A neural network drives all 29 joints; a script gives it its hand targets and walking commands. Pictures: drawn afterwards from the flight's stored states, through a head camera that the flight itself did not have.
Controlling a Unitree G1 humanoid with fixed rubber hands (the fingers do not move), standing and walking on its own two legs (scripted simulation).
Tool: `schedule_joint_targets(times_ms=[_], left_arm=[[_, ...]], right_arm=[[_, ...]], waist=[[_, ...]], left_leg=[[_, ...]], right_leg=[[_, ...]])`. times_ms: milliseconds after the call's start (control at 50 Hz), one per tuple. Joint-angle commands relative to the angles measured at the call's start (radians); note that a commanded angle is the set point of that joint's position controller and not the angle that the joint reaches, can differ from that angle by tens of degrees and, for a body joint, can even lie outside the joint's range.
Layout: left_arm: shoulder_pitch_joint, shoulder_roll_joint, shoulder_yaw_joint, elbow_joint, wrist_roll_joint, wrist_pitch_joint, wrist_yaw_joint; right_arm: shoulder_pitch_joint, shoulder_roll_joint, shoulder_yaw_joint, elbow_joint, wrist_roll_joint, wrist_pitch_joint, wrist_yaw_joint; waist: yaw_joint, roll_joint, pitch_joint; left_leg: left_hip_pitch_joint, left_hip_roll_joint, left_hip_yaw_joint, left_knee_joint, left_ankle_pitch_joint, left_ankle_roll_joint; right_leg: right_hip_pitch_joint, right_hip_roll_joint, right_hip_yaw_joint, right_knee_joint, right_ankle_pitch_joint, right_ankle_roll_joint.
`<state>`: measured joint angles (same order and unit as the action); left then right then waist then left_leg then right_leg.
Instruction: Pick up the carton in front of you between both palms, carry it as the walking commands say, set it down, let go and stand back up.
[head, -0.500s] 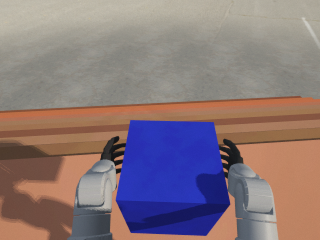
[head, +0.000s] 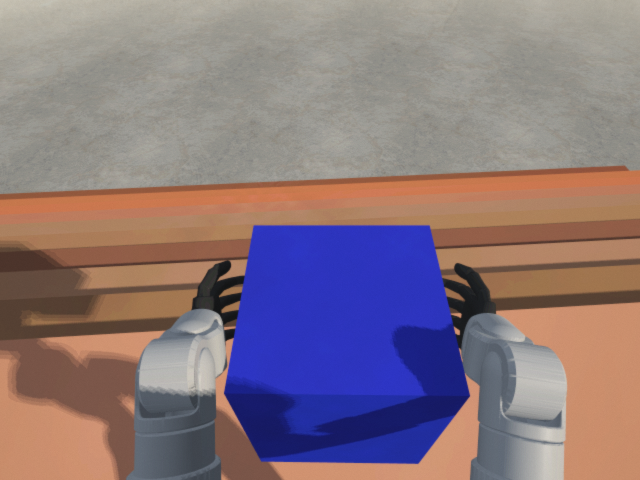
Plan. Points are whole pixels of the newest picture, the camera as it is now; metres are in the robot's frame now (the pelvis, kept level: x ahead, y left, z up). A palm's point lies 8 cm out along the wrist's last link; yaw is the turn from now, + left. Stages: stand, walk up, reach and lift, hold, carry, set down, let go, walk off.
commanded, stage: carry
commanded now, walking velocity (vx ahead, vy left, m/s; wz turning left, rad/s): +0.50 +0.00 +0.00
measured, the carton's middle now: (340, 350) +0.28 -0.01 +0.01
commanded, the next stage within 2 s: none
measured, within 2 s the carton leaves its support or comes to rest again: neither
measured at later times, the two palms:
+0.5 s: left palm (250, 140) +0.65 +0.15 +0.07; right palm (422, 149) +0.61 -0.15 +0.08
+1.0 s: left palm (254, 70) +0.87 +0.16 +0.09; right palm (396, 69) +0.87 -0.14 +0.10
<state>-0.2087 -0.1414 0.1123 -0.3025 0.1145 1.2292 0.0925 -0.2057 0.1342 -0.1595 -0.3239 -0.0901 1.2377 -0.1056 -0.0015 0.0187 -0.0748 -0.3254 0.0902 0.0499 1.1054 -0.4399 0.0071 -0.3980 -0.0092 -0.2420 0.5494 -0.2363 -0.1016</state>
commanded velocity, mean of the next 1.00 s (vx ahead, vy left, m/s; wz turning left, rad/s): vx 0.20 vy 0.00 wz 0.00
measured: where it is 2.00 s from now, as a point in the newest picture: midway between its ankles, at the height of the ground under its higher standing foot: (322, 396)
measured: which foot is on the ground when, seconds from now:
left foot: up 0.00-0.36, down 0.38-1.00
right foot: down 0.00-0.40, up 0.42-0.78, down 0.80-1.00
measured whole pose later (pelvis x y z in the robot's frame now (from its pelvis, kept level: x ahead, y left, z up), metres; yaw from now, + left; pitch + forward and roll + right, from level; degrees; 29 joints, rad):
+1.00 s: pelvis +0.50 +0.01 +0.00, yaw -1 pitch +5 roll +0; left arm -0.66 -0.04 0.23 0.00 0.07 1.20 0.13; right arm -0.67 0.04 -0.25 0.00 -0.08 1.20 -0.13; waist 0.02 0.01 0.07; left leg -0.28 -0.02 0.06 0.58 -0.37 0.04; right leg -0.44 0.02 -0.09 0.57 -0.21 -0.07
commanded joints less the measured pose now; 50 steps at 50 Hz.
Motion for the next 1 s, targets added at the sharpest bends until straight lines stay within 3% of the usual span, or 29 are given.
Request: schedule_joint_targets(times_ms=[0,60,120,240,280,300,320,340,360,380,400,420,460,480,540,620,700,740,760,780,800,820,840,860,880,920,940,960,980], left_arm=[[-0.489,-0.944,-0.705,-0.109,-0.403,-0.01,-0.245],[-0.469,-0.952,-0.727,-0.142,-0.433,-0.023,-0.261],[-0.44,-0.913,-0.736,-0.154,-0.449,-0.023,-0.275],[-0.458,-0.812,-0.724,-0.119,-0.441,-0.019,-0.277],[-0.507,-0.783,-0.725,-0.097,-0.433,-0.018,-0.266],[-0.536,-0.767,-0.725,-0.084,-0.43,-0.016,-0.26],[-0.565,-0.752,-0.725,-0.071,-0.427,-0.015,-0.254],[-0.597,-0.743,-0.723,-0.054,-0.421,-0.014,-0.248],[-0.633,-0.728,-0.714,-0.033,-0.412,-0.014,-0.243],[-0.653,-0.738,-0.705,-0.004,-0.412,-0.01,-0.237],[-0.664,-0.741,-0.684,0.037,-0.402,-0.01,-0.23],[-0.705,-0.761,-0.673,0.056,-0.4,-0.017,-0.222],[-0.781,-0.823,-0.662,0.079,-0.405,-0.04,-0.21],[-0.809,-0.846,-0.656,0.097,-0.401,-0.051,-0.206],[-0.877,-0.885,-0.654,0.143,-0.4,-0.083,-0.193],[-0.976,-0.887,-0.652,0.19,-0.423,-0.101,-0.178],[-1.077,-0.884,-0.639,0.212,-0.462,-0.09,-0.173],[-1.111,-0.887,-0.618,0.228,-0.478,-0.075,-0.177],[-1.122,-0.89,-0.605,0.236,-0.481,-0.066,-0.182],[-1.131,-0.889,-0.588,0.251,-0.483,-0.057,-0.189],[-1.132,-0.88,-0.577,0.277,-0.478,-0.051,-0.194],[-1.104,-0.904,-0.57,0.305,-0.48,-0.049,-0.199],[-1.094,-0.926,-0.559,0.309,-0.484,-0.049,-0.207],[-1.098,-0.954,-0.552,0.304,-0.485,-0.045,-0.214],[-1.111,-0.978,-0.556,0.279,-0.492,-0.043,-0.22],[-1.15,-1.008,-0.58,0.22,-0.512,-0.041,-0.225],[-1.163,-1.01,-0.592,0.192,-0.513,-0.043,-0.223],[-1.186,-1.003,-0.6,0.154,-0.514,-0.044,-0.22],[-1.19,-0.991,-0.614,0.142,-0.512,-0.045,-0.214]], right_arm=[[-0.496,0.913,0.758,-0.067,0.417,-0.005,0.285],[-0.435,0.955,0.763,-0.07,0.384,-0.034,0.266],[-0.388,0.937,0.764,-0.077,0.35,-0.048,0.243],[-0.458,0.863,0.778,-0.089,0.359,-0.036,0.23],[-0.509,0.826,0.777,-0.079,0.37,-0.028,0.233],[-0.531,0.805,0.773,-0.063,0.375,-0.025,0.234],[-0.552,0.786,0.767,-0.039,0.376,-0.024,0.236],[-0.561,0.767,0.756,-0.003,0.374,-0.024,0.238],[-0.579,0.759,0.748,0.023,0.374,-0.024,0.242],[-0.609,0.725,0.729,0.055,0.377,-0.022,0.245],[-0.638,0.74,0.729,0.104,0.395,-0.026,0.248],[-0.682,0.776,0.739,0.107,0.424,-0.034,0.253],[-0.8,0.864,0.76,0.105,0.48,-0.057,0.265],[-0.863,0.901,0.77,0.101,0.505,-0.069,0.269],[-0.976,0.938,0.763,0.123,0.534,-0.098,0.272],[-1.019,0.907,0.708,0.21,0.508,-0.111,0.261],[-1.059,0.878,0.651,0.266,0.48,-0.101,0.242],[-1.081,0.875,0.63,0.284,0.466,-0.089,0.232],[-1.093,0.881,0.621,0.292,0.462,-0.083,0.228],[-1.097,0.882,0.611,0.303,0.453,-0.076,0.224],[-1.108,0.89,0.61,0.31,0.451,-0.066,0.221],[-1.109,0.901,0.602,0.314,0.447,-0.057,0.218],[-1.122,0.924,0.601,0.305,0.443,-0.052,0.216],[-1.131,0.944,0.598,0.299,0.438,-0.048,0.214],[-1.145,0.955,0.593,0.279,0.437,-0.048,0.21],[-1.143,0.976,0.598,0.243,0.435,-0.05,0.205],[-1.14,0.981,0.605,0.222,0.435,-0.05,0.204],[-1.155,0.983,0.619,0.209,0.434,-0.055,0.203],[-1.149,0.98,0.627,0.204,0.439,-0.053,0.204]], waist=[[0.015,-0.027,-0.266],[0.016,-0.098,-0.283],[0.02,-0.133,-0.25],[0.054,-0.167,-0.139],[0.033,-0.186,-0.124],[0.01,-0.186,-0.146],[-0.021,-0.18,-0.191],[-0.065,-0.134,-0.255],[-0.102,-0.053,-0.317],[-0.065,0.135,-0.373],[-0.077,0.277,-0.391],[-0.061,0.22,-0.361],[-0.05,0.055,-0.341],[-0.035,0.029,-0.349],[-0.019,0.044,-0.381],[-0.033,0.1,-0.393],[-0.054,0.142,-0.398],[-0.036,0.13,-0.386],[-0.014,0.113,-0.391],[0.012,0.073,-0.406],[0.013,-0.028,-0.485],[0.029,-0.14,-0.537],[0.051,-0.252,-0.532],[0.046,-0.238,-0.521],[0.043,-0.203,-0.516],[0.01,-0.149,-0.525],[0.008,-0.134,-0.534],[0.013,-0.03,-0.543],[0.014,0.03,-0.54]], left_leg=[[-0.356,0.057,-0.054,0.072,0.112,0.022],[-0.333,0.024,0.009,-0.057,0.166,0.003],[-0.406,-0.006,0.06,-0.187,0.238,-0.005],[-0.344,-0.064,0.151,-0.475,0.389,0.035],[-0.251,-0.077,0.156,-0.531,0.429,0.063],[-0.169,-0.095,0.165,-0.545,0.424,0.074],[-0.048,-0.128,0.194,-0.552,0.4,0.077],[0.13,-0.17,0.232,-0.594,0.357,0.075],[0.321,-0.1,0.138,-0.59,0.302,0.065],[0.471,0.193,-0.351,-0.648,0.21,0.147],[0.57,0.291,-0.669,-0.812,0.127,0.258],[0.527,0.298,-0.594,-0.8,0.244,0.276],[0.404,0.231,-0.367,-0.721,0.586,0.228],[0.348,0.213,-0.285,-0.711,0.658,0.204],[0.31,0.177,-0.138,-0.686,0.817,0.185],[0.335,0.137,-0.003,-0.595,1.112,0.174],[0.373,0.098,0.06,-0.504,1.154,0.175],[0.41,0.086,0.058,-0.449,1.113,0.158],[0.379,0.083,0.069,-0.402,1.043,0.135],[0.289,0.065,0.062,-0.356,0.898,0.098],[0.125,0.008,0.051,-0.281,0.623,0.038],[0.007,-0.048,0.005,-0.257,0.307,0.012],[-0.098,-0.098,-0.008,-0.246,-0.054,0.011],[-0.146,-0.09,-0.047,-0.343,-0.167,0.018],[-0.108,-0.084,-0.056,-0.45,-0.115,0.023],[0.086,-0.085,-0.023,-0.652,0.153,0.028],[0.179,-0.066,-0.033,-0.641,0.269,0.033],[0.262,-0.021,-0.06,-0.51,0.575,0.048],[0.316,0.011,-0.073,-0.474,0.805,0.057]], right_leg=[[0.466,-0.336,0.492,-0.322,0.127,-0.062],[0.478,-0.286,0.347,-0.328,0.245,-0.038],[0.542,-0.253,0.271,-0.32,0.37,-0.048],[0.501,-0.192,0.153,-0.277,0.526,-0.042],[0.475,-0.2,0.134,-0.26,0.595,-0.031],[0.472,-0.2,0.113,-0.205,0.695,-0.018],[0.46,-0.19,0.077,-0.091,0.782,-0.001],[0.41,-0.148,0.019,0.105,0.762,0.029],[0.272,-0.111,0.034,0.318,0.52,0.046],[0.03,-0.02,0.083,0.585,0.124,0.075],[-0.214,0.097,0.195,0.804,-0.244,0.082],[-0.275,0.034,0.27,0.906,-0.228,0.054],[-0.273,-0.021,0.272,0.862,-0.183,0.036],[-0.247,-0.041,0.269,0.801,-0.159,0.039],[-0.197,-0.033,0.227,0.659,-0.135,0.058],[-0.174,0.007,0.168,0.395,-0.034,0.061],[-0.118,0.055,0.113,0.18,0.103,0.054],[-0.087,0.065,0.103,0.029,0.169,0.041],[0.007,0.044,0.111,-0.072,0.283,0.03],[0.148,-0.019,0.195,-0.1,0.527,0.002],[0.379,-0.185,0.361,0.06,1.024,-0.086],[0.507,-0.25,0.449,0.079,1.194,-0.164],[0.583,-0.285,0.509,0.032,1.231,-0.2],[0.631,-0.283,0.504,0.019,1.177,-0.188],[0.624,-0.255,0.463,0.022,1.117,-0.16],[0.515,-0.188,0.358,0.039,0.962,-0.085],[0.43,-0.167,0.34,0.034,0.862,-0.061],[0.344,-0.13,0.297,0.05,0.766,-0.043],[0.275,-0.102,0.267,0.078,0.672,-0.038]])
